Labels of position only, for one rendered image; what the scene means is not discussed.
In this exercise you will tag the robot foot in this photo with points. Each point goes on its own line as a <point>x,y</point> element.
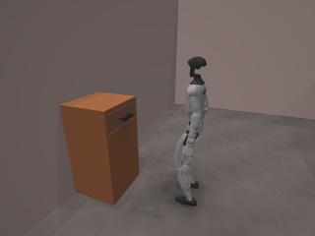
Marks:
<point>183,200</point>
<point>194,184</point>

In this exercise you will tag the robot left foot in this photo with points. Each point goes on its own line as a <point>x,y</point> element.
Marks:
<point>183,200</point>

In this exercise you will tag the robot right upper arm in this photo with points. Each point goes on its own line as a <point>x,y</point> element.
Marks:
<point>206,100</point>

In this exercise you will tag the left robot forearm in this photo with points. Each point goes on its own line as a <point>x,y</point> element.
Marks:
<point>194,125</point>

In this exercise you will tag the right robot forearm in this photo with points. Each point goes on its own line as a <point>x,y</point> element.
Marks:
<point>203,116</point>

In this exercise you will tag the robot left upper arm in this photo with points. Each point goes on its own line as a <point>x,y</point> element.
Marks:
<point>193,95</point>

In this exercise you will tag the drawer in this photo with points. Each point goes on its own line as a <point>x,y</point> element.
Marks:
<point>112,120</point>

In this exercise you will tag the cabinet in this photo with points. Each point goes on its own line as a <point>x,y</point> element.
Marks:
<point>104,166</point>

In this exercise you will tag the handle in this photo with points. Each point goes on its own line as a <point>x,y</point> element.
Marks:
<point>126,117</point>

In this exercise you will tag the robot right foot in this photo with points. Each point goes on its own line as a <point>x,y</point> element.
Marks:
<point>194,184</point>

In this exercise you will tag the left robot hand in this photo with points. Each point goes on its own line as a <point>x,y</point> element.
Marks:
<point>189,152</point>

